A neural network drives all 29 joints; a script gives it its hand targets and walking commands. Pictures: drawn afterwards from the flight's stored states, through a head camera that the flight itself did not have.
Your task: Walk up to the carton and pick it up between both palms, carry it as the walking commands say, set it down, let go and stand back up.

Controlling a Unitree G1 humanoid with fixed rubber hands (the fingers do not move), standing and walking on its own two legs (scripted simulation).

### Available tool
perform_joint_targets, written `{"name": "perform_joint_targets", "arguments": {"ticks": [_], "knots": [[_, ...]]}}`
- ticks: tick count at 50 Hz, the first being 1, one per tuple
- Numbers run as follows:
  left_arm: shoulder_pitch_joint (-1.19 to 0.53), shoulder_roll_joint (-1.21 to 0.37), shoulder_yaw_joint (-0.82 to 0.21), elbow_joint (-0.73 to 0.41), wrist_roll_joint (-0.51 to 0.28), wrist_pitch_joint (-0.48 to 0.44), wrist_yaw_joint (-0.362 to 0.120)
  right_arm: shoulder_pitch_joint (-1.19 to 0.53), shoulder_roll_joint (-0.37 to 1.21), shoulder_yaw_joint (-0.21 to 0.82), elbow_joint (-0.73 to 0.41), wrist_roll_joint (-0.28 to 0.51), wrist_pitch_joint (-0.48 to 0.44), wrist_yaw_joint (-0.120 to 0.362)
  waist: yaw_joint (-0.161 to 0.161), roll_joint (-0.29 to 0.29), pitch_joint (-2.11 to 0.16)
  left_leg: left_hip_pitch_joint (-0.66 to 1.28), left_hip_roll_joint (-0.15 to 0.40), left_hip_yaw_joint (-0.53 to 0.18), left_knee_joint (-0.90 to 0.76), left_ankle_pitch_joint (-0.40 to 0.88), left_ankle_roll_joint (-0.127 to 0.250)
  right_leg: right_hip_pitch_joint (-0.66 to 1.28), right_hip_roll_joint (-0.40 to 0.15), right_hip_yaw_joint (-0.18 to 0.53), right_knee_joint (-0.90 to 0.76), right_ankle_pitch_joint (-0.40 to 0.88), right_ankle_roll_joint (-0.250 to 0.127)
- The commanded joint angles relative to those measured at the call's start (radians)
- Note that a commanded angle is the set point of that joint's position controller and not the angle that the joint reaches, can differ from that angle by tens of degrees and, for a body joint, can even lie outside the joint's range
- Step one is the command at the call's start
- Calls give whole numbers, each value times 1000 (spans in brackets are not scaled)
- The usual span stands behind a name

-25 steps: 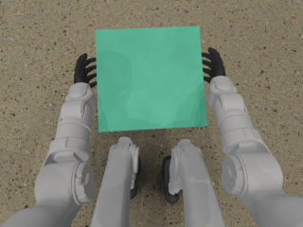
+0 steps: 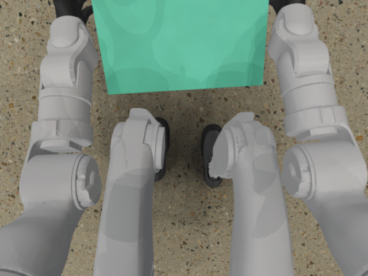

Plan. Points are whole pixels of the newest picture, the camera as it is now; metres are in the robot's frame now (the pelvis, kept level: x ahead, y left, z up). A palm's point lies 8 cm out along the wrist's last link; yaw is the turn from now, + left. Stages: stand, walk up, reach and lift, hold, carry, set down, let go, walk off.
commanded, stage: set down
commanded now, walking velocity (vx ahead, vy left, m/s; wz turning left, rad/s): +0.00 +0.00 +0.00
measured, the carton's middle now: (179, 14) +0.53 +0.03 -0.23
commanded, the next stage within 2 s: none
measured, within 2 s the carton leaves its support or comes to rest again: rests again in 1.00 s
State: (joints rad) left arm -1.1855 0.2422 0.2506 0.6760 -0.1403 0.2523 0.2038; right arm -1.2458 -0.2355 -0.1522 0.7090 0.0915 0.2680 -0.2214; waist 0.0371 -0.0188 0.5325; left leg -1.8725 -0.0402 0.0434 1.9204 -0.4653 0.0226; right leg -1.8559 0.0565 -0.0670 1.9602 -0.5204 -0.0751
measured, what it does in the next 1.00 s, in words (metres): lowers itself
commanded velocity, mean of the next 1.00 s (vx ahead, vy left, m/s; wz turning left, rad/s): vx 0.00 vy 0.00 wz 0.00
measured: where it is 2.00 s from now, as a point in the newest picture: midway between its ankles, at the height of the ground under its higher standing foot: (184, 163)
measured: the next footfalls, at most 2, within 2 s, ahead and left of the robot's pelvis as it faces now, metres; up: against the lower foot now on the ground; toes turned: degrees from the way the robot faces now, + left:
none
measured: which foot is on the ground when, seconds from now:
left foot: down 0.00-1.00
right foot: down 0.00-1.00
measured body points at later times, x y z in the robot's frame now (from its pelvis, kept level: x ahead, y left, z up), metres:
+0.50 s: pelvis +0.00 +0.01 -0.07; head +0.34 +0.01 +0.21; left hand +0.54 +0.21 -0.21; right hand +0.57 -0.14 -0.21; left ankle +0.16 +0.10 -0.42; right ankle +0.14 -0.08 -0.42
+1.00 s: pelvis +0.01 +0.01 -0.09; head +0.36 +0.02 +0.19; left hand +0.53 +0.20 -0.26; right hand +0.56 -0.14 -0.24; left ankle +0.16 +0.10 -0.42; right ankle +0.14 -0.08 -0.42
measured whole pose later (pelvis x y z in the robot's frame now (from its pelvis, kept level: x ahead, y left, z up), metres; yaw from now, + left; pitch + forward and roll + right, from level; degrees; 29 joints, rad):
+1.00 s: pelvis +0.01 +0.01 -0.09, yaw +0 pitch +24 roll +1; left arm -1.42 0.33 -0.01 1.17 -0.33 0.13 0.24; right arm -1.47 -0.35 0.04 1.17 0.27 0.14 -0.19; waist 0.04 -0.02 0.52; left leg -2.12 -0.02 0.08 2.19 -0.49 0.06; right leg -2.10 0.05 -0.07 2.23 -0.55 -0.06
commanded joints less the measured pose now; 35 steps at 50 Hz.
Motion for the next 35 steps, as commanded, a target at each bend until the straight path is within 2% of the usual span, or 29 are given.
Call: {"name": "perform_joint_targets", "arguments": {"ticks": [1,2,3,5,6,8,10,14,17,20,23,29,32,35], "knots": [[-851,-775,-542,-342,-176,-22,-217,-766,741,521,-335,190,-39,238,31,-2,-2520,748,-62,-25,-98,253,-29,791,69,96,-137,265,26],[-833,-785,-559,-407,-164,-24,-207,-765,736,546,-408,214,-38,230,24,-1,-2547,788,-69,-23,-59,374,-30,807,77,92,-98,377,31],[-873,-772,-566,-470,-178,-26,-197,-773,731,545,-422,221,-36,225,24,-7,-2540,809,-70,-27,-49,393,-32,793,81,93,-87,391,31],[-926,-747,-580,-483,-205,-31,-182,-810,704,545,-418,250,-38,220,35,16,-2498,814,-58,-29,-44,352,-22,749,81,98,-71,346,20],[-925,-761,-572,-454,-206,-33,-179,-827,710,543,-405,262,-45,220,39,26,-2450,795,-57,-25,-41,334,-20,734,73,101,-73,331,15],[-941,-741,-534,-375,-196,-55,-180,-871,733,520,-311,262,-67,223,64,12,-2271,686,-55,-33,-41,285,-9,657,66,114,-74,287,14],[-941,-747,-508,-276,-187,-81,-188,-881,749,476,-206,248,-95,235,65,1,-2062,585,-54,-42,-39,230,0,548,66,115,-71,232,10],[-904,-808,-438,-66,-159,-128,-222,-874,776,402,-40,205,-143,271,60,-11,-1815,445,-56,-44,-13,175,14,416,70,110,-50,172,6],[-906,-832,-395,35,-146,-139,-248,-871,790,351,53,170,-152,292,50,-17,-1760,404,-56,-45,4,147,13,378,70,98,-26,142,8],[-946,-831,-392,75,-156,-134,-263,-892,792,332,84,163,-142,305,39,-11,-1767,404,-54,-43,16,126,12,365,68,83,0,116,10],[-1010,-815,-421,47,-185,-129,-267,-920,774,334,68,176,-134,306,25,8,-1822,429,-52,-37,38,139,6,386,64,77,25,127,8],[-1105,-757,-484,-146,-274,-146,-232,-972,716,401,-105,253,-148,274,5,22,-2070,560,-61,-39,104,329,2,529,59,85,91,323,4],[-1081,-730,-501,-183,-295,-159,-207,-980,677,441,-169,287,-167,257,9,24,-2122,603,-61,-49,131,426,-1,554,58,95,120,420,5],[-971,-740,-523,-140,-294,-164,-194,-900,679,468,-162,282,-174,249,4,8,-2110,611,-60,-59,142,471,-6,554,57,95,124,456,10]]}}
